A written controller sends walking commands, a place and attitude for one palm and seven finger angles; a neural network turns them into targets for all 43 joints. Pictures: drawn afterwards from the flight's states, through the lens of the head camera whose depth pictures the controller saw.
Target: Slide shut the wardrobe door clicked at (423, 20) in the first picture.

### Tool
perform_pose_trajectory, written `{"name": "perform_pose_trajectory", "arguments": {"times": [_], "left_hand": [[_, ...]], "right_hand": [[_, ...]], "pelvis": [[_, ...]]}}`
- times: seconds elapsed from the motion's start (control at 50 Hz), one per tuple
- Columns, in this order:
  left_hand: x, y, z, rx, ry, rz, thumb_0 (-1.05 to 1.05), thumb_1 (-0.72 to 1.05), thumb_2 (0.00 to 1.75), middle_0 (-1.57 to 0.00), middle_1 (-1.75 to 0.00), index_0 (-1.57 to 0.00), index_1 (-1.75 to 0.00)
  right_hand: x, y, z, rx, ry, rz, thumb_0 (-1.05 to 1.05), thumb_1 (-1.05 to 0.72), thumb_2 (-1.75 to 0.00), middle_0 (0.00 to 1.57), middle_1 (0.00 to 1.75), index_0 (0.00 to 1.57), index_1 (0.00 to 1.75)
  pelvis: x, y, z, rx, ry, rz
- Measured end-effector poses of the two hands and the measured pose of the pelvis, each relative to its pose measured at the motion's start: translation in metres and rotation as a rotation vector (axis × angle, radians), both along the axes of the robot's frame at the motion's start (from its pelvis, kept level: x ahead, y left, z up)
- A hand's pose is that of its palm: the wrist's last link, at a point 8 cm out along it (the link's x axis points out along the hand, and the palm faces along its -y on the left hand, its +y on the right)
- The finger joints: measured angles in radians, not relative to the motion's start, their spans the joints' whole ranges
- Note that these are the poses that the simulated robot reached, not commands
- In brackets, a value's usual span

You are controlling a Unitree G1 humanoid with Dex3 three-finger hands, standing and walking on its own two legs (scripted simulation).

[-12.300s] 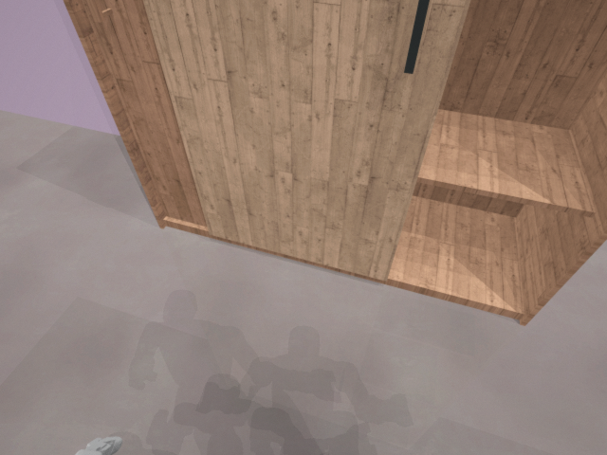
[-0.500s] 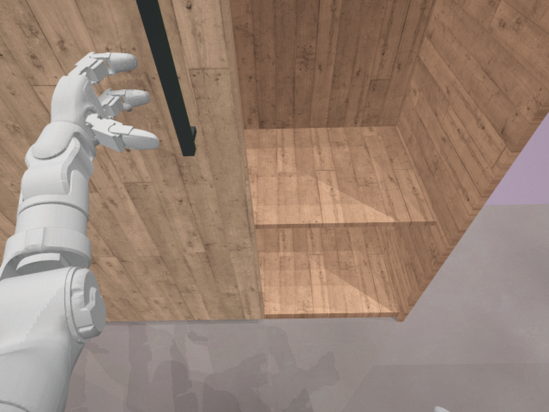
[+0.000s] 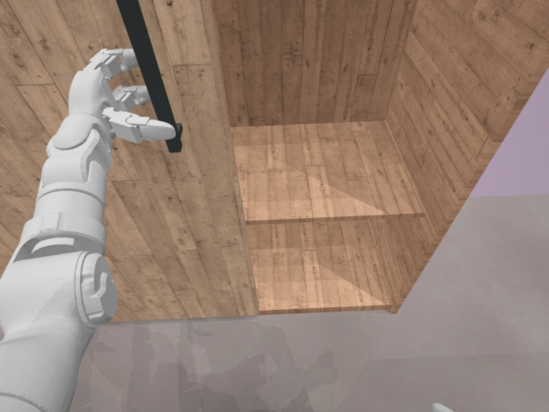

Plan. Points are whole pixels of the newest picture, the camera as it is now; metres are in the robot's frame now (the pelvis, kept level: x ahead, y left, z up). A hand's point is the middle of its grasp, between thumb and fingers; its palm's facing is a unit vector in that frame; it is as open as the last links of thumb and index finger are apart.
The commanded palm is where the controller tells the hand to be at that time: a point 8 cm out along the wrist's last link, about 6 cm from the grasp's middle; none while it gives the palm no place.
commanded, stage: feel for the door with the fingertips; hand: left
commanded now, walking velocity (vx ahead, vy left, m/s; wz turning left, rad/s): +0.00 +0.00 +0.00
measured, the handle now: (154, 67) +0.53 +0.16 +0.25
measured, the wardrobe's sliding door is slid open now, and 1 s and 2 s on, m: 0.50 0.50 0.50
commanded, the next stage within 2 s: slide the fingers in behind the handle in 0.16 s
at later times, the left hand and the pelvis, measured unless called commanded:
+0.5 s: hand (141, 95) +0.49 +0.18 +0.23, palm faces +0.03 -1.00 +0.01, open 13.8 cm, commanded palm +0.46 +0.23 +0.22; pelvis +0.00 +0.01 +0.00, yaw -1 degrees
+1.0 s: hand (154, 102) +0.47 +0.15 +0.23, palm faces +0.03 -1.00 +0.01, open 14.0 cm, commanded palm +0.44 +0.20 +0.22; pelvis +0.00 +0.01 +0.00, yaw +0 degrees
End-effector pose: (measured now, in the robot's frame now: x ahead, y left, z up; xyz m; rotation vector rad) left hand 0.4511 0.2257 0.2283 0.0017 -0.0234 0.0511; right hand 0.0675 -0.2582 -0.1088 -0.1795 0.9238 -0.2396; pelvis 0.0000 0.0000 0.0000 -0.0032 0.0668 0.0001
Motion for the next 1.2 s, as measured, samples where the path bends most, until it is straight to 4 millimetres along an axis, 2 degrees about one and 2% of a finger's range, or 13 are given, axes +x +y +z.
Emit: {"name": "perform_pose_trajectory", "arguments": {"times": [0.18,0.34,0.5,0.66,0.78,0.96,1.08,1.2], "left_hand": [[0.009,-0.001,0.004,-0.001,-0.007,-0.012,-0.02,-0.5,0.3,-0.3,-1.2,-0.3,-1.2],[0.014,0.003,0.005,0.0,-0.005,-0.016,-0.02,-0.5,0.3,-0.36,-1.26,-0.35,-1.24],[0.013,0.003,0.001,-0.007,-0.024,-0.023,-0.02,-0.5,0.3,-0.35,-1.24,-0.33,-1.22],[0.005,0.003,-0.007,-0.005,-0.03,-0.02,-0.02,-0.5,0.3,-0.31,-1.21,-0.3,-1.21],[-0.003,-0.002,-0.002,-0.012,-0.048,-0.028,-0.02,-0.5,0.3,-0.3,-1.2,-0.3,-1.2],[-0.006,-0.014,0.0,-0.01,-0.029,-0.021,-0.02,-0.5,0.3,-0.3,-1.2,-0.3,-1.2],[-0.006,-0.026,0.002,-0.012,-0.031,-0.027,-0.02,-0.5,0.3,-0.3,-1.2,-0.29,-1.2],[-0.002,-0.035,-0.002,-0.006,-0.007,-0.024,-0.02,-0.5,0.3,-0.3,-1.2,-0.29,-1.2]], "right_hand": [[-0.027,-0.005,-0.004,-0.012,0.069,-0.021,0.01,-0.9,-0.9,0.2,0.29,0.21,0.3],[-0.049,-0.008,-0.005,-0.027,0.127,-0.035,0.01,-0.9,-0.9,0.2,0.29,0.21,0.3],[-0.057,-0.004,-0.003,-0.023,0.125,-0.054,0.01,-0.9,-0.9,0.2,0.29,0.21,0.3],[-0.038,0.004,-0.002,-0.007,0.068,-0.047,0.01,-0.9,-0.9,0.2,0.29,0.21,0.3],[-0.009,0.011,0.0,0.01,0.012,-0.007,0.01,-0.9,-0.9,0.2,0.29,0.21,0.3],[0.03,0.016,0.004,0.019,-0.067,0.046,0.01,-0.9,-0.9,0.2,0.29,0.21,0.3],[0.038,0.016,0.004,0.027,-0.077,0.057,0.01,-0.9,-0.9,0.2,0.29,0.21,0.3],[0.031,0.013,0.0,0.032,-0.05,0.049,0.01,-0.9,-0.9,0.2,0.29,0.21,0.3]], "pelvis": [[-0.002,0.0,-0.001,-0.001,0.017,0.001],[-0.004,0.002,-0.001,-0.003,0.034,0.004],[-0.004,0.006,-0.001,-0.003,0.033,-0.01],[-0.002,0.009,0.0,-0.003,0.019,-0.018],[0.001,0.01,0.0,-0.003,0.004,-0.01],[0.003,0.008,0.0,-0.001,-0.006,0.002],[0.005,0.006,0.0,0.0,-0.009,0.005],[0.004,0.002,0.0,0.002,-0.01,0.005]]}}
